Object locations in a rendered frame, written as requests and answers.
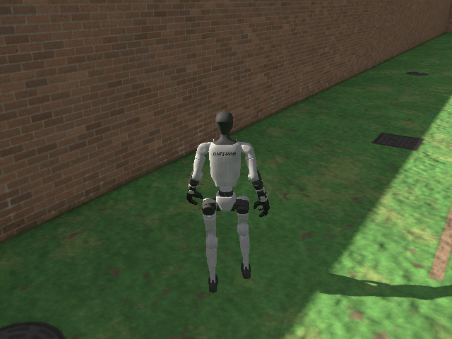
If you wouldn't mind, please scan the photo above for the robot left hand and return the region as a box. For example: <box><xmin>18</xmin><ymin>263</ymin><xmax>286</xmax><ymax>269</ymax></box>
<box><xmin>186</xmin><ymin>191</ymin><xmax>203</xmax><ymax>205</ymax></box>

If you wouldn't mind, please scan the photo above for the humanoid robot torso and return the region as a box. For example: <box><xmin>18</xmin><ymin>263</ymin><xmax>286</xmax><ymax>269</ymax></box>
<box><xmin>209</xmin><ymin>139</ymin><xmax>241</xmax><ymax>212</ymax></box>

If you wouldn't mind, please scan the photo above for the robot left upper arm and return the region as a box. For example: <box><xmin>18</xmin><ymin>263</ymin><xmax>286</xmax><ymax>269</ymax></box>
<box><xmin>191</xmin><ymin>142</ymin><xmax>210</xmax><ymax>181</ymax></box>

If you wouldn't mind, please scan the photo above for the robot right hand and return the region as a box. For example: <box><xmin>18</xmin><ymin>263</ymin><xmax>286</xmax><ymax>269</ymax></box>
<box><xmin>254</xmin><ymin>199</ymin><xmax>270</xmax><ymax>217</ymax></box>

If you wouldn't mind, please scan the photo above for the robot right foot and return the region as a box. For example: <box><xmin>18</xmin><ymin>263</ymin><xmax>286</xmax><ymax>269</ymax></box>
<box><xmin>241</xmin><ymin>263</ymin><xmax>251</xmax><ymax>279</ymax></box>

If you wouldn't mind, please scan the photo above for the left robot forearm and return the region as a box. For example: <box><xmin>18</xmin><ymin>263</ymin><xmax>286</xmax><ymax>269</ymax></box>
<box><xmin>188</xmin><ymin>171</ymin><xmax>199</xmax><ymax>194</ymax></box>

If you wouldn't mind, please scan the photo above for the robot right upper arm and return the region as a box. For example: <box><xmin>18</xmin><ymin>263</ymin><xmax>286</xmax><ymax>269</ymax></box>
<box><xmin>239</xmin><ymin>142</ymin><xmax>259</xmax><ymax>182</ymax></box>

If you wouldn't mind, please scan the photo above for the right robot forearm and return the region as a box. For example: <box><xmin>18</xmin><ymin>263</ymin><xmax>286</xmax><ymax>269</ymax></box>
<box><xmin>252</xmin><ymin>170</ymin><xmax>268</xmax><ymax>202</ymax></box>

